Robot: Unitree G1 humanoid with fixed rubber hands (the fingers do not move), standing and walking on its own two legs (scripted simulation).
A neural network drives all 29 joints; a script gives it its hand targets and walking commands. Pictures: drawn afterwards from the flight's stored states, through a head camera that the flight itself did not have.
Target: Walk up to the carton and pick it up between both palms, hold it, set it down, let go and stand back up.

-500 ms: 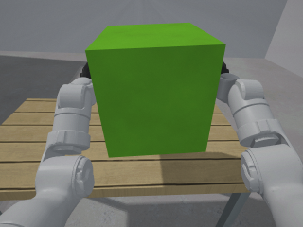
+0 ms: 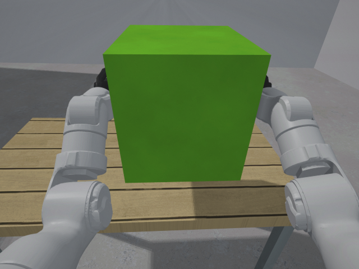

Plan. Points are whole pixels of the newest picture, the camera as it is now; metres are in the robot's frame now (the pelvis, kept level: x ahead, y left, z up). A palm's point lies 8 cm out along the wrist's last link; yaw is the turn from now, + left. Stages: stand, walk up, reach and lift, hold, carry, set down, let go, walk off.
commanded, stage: hold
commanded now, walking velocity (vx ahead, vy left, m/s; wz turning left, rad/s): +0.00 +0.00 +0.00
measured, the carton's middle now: (181, 97) +0.40 +0.00 +0.27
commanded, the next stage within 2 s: set down in 1.98 s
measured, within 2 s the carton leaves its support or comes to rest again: neither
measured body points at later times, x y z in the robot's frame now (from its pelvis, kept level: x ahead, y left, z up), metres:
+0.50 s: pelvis +0.00 +0.01 +0.00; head -0.09 +0.02 +0.44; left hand +0.39 +0.17 +0.27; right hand +0.39 -0.16 +0.29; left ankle +0.03 +0.12 -0.75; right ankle +0.01 -0.11 -0.75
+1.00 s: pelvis +0.00 +0.00 +0.00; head -0.09 +0.02 +0.44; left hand +0.39 +0.18 +0.28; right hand +0.39 -0.16 +0.30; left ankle +0.03 +0.12 -0.75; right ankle +0.01 -0.11 -0.75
